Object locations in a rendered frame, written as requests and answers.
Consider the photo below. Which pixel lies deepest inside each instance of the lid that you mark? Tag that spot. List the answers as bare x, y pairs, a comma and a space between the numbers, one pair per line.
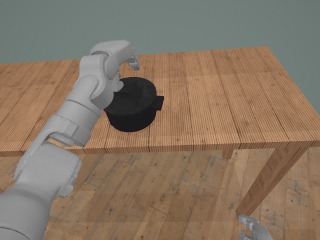
143, 98

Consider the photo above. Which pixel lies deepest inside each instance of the robot left hand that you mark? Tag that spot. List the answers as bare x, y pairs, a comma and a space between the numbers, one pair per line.
124, 51

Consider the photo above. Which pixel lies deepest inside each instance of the knob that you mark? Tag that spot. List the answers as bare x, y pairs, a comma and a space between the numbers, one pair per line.
128, 89

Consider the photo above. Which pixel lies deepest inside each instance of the table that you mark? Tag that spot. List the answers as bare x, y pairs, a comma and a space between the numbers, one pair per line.
223, 99

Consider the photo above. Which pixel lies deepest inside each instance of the robot left forearm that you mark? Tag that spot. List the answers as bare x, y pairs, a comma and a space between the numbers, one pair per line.
74, 121

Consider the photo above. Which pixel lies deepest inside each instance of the pot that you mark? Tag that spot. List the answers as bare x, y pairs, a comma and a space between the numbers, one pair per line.
139, 121

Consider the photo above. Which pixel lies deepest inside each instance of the left robot upper arm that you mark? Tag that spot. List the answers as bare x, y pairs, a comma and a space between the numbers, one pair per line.
25, 207

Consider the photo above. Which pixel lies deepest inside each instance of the robot right hand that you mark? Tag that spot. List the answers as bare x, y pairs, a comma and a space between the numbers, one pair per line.
259, 232

